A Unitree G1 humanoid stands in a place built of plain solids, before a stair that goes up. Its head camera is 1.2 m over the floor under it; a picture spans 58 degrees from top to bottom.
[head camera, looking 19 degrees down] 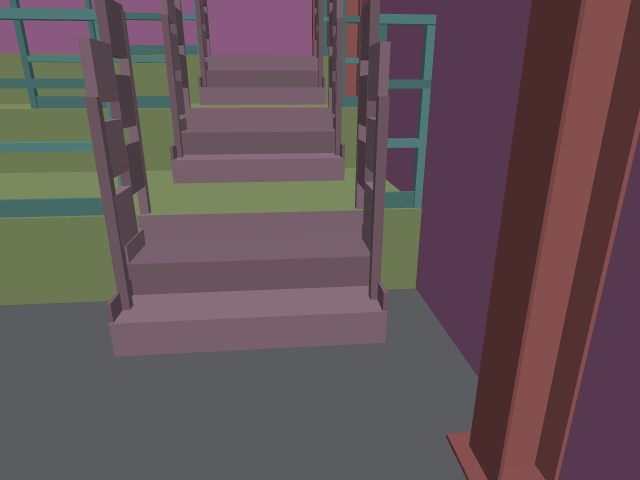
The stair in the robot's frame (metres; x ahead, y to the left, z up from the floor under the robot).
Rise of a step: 0.18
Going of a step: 0.30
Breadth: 1.32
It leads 5 degrees to the left of straight ahead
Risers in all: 3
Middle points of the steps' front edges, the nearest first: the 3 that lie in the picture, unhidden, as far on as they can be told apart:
1.83 0.33 0.18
2.13 0.35 0.35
2.43 0.38 0.53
